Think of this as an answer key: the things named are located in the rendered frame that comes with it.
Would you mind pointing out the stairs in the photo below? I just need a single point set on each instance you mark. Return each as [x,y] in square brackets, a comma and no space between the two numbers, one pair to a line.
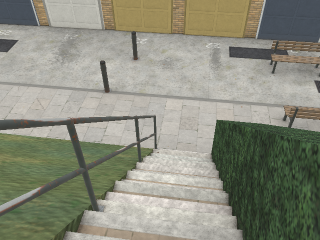
[170,195]

